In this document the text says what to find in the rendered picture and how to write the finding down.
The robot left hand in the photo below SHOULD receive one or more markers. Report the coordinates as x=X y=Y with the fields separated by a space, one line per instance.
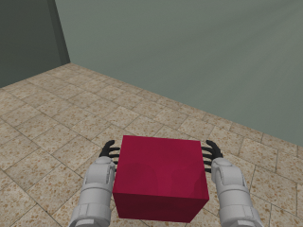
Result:
x=106 y=149

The robot left forearm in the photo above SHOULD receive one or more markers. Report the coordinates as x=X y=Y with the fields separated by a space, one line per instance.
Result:
x=93 y=208

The robot right hand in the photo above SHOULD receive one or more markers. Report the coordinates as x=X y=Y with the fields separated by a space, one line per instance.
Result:
x=215 y=153

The robot right forearm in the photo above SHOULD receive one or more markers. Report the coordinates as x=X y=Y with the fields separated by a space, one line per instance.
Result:
x=236 y=207

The carton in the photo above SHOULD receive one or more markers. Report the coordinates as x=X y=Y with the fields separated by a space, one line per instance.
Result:
x=161 y=179

